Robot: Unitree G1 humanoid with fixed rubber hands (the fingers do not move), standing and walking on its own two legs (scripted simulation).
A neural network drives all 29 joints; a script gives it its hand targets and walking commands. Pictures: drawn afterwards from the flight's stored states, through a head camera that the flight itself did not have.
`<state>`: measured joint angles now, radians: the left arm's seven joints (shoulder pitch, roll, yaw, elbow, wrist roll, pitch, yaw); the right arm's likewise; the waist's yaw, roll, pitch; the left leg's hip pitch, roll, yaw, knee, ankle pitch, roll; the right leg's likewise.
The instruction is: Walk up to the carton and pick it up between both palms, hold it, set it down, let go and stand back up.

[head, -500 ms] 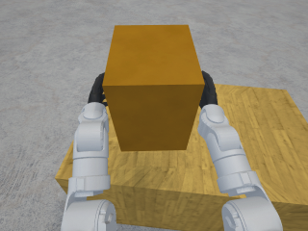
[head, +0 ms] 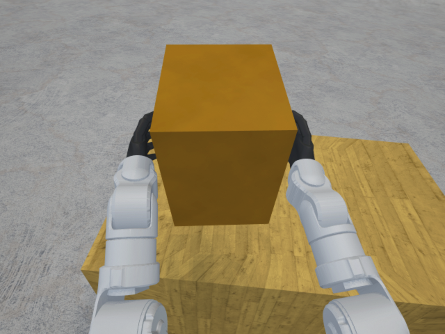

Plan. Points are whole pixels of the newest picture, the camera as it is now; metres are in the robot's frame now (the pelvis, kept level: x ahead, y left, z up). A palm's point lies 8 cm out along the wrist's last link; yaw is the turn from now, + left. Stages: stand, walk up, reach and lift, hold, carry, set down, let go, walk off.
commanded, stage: hold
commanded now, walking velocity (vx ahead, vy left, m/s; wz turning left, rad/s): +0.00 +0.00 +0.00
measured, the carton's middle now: (220, 139) +0.39 +0.01 +0.18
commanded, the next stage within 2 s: set down in 0.88 s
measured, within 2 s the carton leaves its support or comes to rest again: neither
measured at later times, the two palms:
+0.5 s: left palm (153, 155) +0.36 +0.12 +0.17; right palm (309, 156) +0.35 -0.15 +0.18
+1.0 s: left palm (136, 160) +0.34 +0.15 +0.18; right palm (297, 159) +0.34 -0.12 +0.18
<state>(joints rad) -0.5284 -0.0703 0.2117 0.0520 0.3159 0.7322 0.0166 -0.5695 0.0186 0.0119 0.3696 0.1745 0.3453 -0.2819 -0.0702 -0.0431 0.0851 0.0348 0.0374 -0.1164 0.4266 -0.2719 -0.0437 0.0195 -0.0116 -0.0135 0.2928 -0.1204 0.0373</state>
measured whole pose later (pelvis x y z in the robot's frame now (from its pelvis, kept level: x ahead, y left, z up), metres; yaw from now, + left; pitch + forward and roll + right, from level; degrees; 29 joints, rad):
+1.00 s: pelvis +0.00 +0.00 +0.00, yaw +1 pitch -12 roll -2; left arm -0.51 -0.07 0.23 0.03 0.33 0.75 0.00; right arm -0.56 0.04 0.00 0.37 0.16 0.35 -0.27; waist -0.08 -0.06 0.10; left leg 0.06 0.03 -0.12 0.41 -0.27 -0.04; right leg 0.05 -0.02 -0.02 0.28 -0.12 0.04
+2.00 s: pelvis +0.04 +0.01 +0.00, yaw +1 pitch -6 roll -2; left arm -0.38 -0.09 0.13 0.31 0.27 0.34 0.07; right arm -0.37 0.06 -0.07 0.55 0.05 -0.08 -0.20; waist -0.08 -0.01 0.06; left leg 0.00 0.02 -0.12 0.39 -0.29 -0.03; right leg 0.00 -0.03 -0.02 0.23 -0.13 0.05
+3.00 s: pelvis +0.03 +0.00 +0.00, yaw -2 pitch +11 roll -3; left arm -0.52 -0.03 0.23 1.04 0.24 -0.27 0.12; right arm -0.50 0.14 -0.41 1.03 -0.28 -0.46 -0.16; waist -0.06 -0.02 -0.05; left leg -0.36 0.05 -0.10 0.43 -0.26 -0.05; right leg -0.35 0.00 0.00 0.22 -0.07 0.03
